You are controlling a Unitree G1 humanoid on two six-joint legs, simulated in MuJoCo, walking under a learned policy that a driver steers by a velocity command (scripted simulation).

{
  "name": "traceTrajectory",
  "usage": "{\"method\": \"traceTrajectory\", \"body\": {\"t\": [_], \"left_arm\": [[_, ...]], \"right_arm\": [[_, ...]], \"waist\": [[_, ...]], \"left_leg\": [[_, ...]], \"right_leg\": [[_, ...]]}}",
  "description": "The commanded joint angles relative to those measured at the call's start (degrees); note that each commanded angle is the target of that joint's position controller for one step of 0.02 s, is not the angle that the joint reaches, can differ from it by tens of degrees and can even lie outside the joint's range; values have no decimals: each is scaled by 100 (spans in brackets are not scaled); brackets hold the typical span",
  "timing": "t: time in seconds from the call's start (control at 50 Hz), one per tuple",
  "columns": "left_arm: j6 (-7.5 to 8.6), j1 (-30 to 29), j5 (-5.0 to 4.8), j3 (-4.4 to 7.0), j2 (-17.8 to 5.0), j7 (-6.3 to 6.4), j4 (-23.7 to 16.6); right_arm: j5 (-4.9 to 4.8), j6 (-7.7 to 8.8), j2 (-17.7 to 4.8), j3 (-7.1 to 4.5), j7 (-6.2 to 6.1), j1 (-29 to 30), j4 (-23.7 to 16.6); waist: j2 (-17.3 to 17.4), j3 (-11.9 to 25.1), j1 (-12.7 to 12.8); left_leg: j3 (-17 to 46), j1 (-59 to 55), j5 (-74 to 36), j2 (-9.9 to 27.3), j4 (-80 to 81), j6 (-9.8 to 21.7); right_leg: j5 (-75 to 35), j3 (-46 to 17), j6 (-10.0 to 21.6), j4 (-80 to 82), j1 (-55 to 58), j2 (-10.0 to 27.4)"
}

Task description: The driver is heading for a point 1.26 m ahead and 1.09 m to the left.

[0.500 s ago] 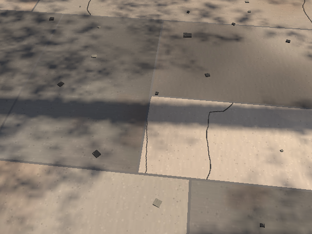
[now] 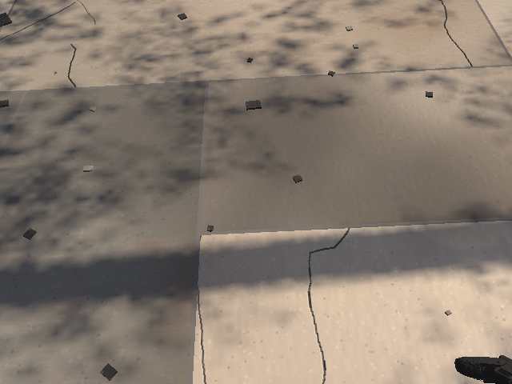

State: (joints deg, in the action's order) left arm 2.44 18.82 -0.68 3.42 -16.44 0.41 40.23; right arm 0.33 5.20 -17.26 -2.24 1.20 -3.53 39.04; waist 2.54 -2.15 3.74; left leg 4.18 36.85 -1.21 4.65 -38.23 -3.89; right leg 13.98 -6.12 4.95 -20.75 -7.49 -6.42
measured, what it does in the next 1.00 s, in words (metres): walks ahead, turning left: left foot, then right foot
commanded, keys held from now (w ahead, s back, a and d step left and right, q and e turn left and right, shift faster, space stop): w+q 1.00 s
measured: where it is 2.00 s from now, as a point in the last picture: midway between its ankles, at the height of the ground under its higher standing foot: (141, 215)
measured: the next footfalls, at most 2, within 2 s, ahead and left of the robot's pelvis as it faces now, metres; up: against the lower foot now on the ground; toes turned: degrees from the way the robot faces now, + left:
left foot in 0.16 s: +0.27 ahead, +0.14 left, +0.00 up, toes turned +1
right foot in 0.66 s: +0.58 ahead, -0.02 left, +0.00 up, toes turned +22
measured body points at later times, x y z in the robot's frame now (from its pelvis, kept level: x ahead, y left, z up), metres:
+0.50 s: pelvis +0.29 +0.07 +0.00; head +0.32 +0.09 +0.45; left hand +0.46 +0.35 -0.08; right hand +0.37 -0.21 -0.11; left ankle +0.23 +0.14 -0.74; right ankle +0.48 -0.08 -0.69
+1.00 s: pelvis +0.56 +0.09 +0.00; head +0.58 +0.11 +0.45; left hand +0.44 +0.37 -0.12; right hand +0.85 -0.04 -0.09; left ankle +0.62 +0.31 -0.68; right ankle +0.54 -0.03 -0.74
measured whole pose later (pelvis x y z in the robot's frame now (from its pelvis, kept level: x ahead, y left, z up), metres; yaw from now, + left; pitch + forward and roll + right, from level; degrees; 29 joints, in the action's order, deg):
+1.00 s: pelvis +0.56 +0.09 +0.00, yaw +29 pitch +1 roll -2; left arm 5.2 18.5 0.2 3.9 -16.8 -0.2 48.0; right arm -1.3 1.1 -18.3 -3.8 1.3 -9.1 35.8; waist 3.0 -2.2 4.9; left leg 3.1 39.9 3.3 5.7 -48.0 -0.6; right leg 14.3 7.7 1.4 -14.2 -1.0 -1.8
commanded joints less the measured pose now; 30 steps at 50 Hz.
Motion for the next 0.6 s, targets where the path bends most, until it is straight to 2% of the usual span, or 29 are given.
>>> {"method": "traceTrajectory", "body": {"t": [0.02, 0.08, 0.12, 0.14, 0.16, 0.18, 0.2, 0.22, 0.24, 0.26, 0.28, 0.3, 0.32, 0.36, 0.4, 0.46, 0.5, 0.54, 0.6], "left_arm": [[120, 154, -19, 234, -929, 8, -159], [92, 338, 3, 242, -985, -13, 40], [56, 264, 9, 257, -1036, -3, 107], [35, 132, 9, 250, -1045, 9, 98], [16, 81, 51, 204, -952, 37, 62], [35, 281, 189, 108, -743, 81, -83], [139, 813, 150, 3, -367, 41, -123], [242, 389, 63, 43, -787, -18, -150], [320, -258, -64, 92, -941, -69, -308], [387, -637, -10, 61, -857, -69, -393], [427, -743, 96, 74, -801, -64, -438], [430, -657, 156, 84, -747, -59, -445], [415, -588, 178, 79, -692, -56, -434], [354, -594, 187, 53, -580, -35, -415], [319, -964, 179, 3, -462, -12, -499], [360, -1598, 147, -57, -324, -51, -589], [405, -1946, 97, -61, -331, -99, -640], [444, -2171, 55, -32, -407, -137, -696], [506, -2083, 15, 67, -617, -157, -677]], "right_arm": [[-89, 93, -367, -56, 84, 517, -400], [-105, 106, -490, -95, 143, 649, -506], [-114, 105, -562, -133, 165, 369, -475], [-94, 107, -660, -202, 154, -101, -354], [-68, 103, -859, -310, 133, -871, -155], [-55, 91, -1264, -405, 127, -1682, -83], [-100, 54, -1475, -468, 174, -1974, 49], [-224, 31, -973, -343, 174, -1992, 18], [-171, -4, -817, -297, 134, -1636, -63], [-86, -37, -814, -290, 112, -1441, -134], [-60, -54, -759, -271, 90, -1303, -166], [-25, -51, -691, -239, 59, -1239, -205], [-41, -60, -655, -230, 38, -1210, -216], [-90, -68, -698, -246, -21, -1264, -184], [-120, -96, -852, -302, -100, -1397, -118], [-157, -172, -917, -334, -189, -1618, -11], [-179, -223, -921, -344, -222, -1827, 68], [-207, -272, -898, -349, -238, -1980, 128], [-207, -334, -892, -377, -268, -1934, 127]], "waist": [[-662, 41, 148], [-718, -102, 171], [-781, -35, -7], [-742, 263, -291], [-600, 849, -654], [123, 1652, -828], [1567, 2029, -593], [924, 1782, -819], [450, 980, -867], [-66, 582, -814], [-236, 350, -663], [-87, 392, -502], [69, 406, -424], [152, 386, -376], [122, 253, -461], [202, 184, -669], [230, 185, -793], [252, 172, -835], [431, 171, -671]], "left_leg": [[-217, -613, -594, -142, 523, 153], [-252, -217, 106, -164, 735, 498], [-405, -502, 609, -304, 849, 731], [-594, -1185, 585, -510, 1000, 882], [-510, -2329, 284, -506, 932, 1082], [917, -4010, -69, 426, 798, 1577], [3648, -5539, 1347, 1386, 1665, 2405], [4101, -5599, 2582, 1393, 2111, 2238], [3372, -4912, 2444, 1244, 2216, 2037], [2852, -4261, 1861, 1018, 2286, 1949], [2487, -3783, 1215, 842, 2353, 1929], [2223, -3517, 712, 658, 2430, 1898], [2048, -3376, 400, 545, 2504, 1917], [1759, -3086, -67, 468, 2566, 1972], [1502, -2802, -244, 355, 2623, 1929], [1231, -2444, -97, 84, 2548, 1664], [1308, -2365, 81, 68, 2456, 1565], [1564, -2569, 294, 156, 2262, 1513], [2032, -2964, 356, 324, 1866, 1391]], "right_leg": [[-908, -804, 823, 627, -292, 1500], [-1422, -923, 737, 397, 529, 1873], [-2476, -762, 588, 65, 856, 1909], [-3566, -499, 466, -474, 873, 1735], [-4175, -168, 299, -1470, 623, 1451], [-2758, 159, 24, -3170, -551, 1026], [1326, 328, -441, -4895, -2653, 102], [1632, -235, -409, -5342, -3386, 382], [1123, -161, -377, -5283, -3684, 615], [801, -52, -354, -5022, -3620, 780], [546, -19, -387, -4594, -3475, 927], [358, -22, -432, -4283, -3151, 1018], [308, 20, -511, -4025, -2999, 1027], [282, 147, -686, -3564, -2926, 1006], [-221, 221, -837, -2850, -2917, 936], [-1363, 234, -921, -1701, -2449, 735], [-1807, 246, -913, -1235, -2104, 579], [-1786, 150, -861, -926, -1974, 510], [-1278, 22, -676, -577, -1648, 521]]}}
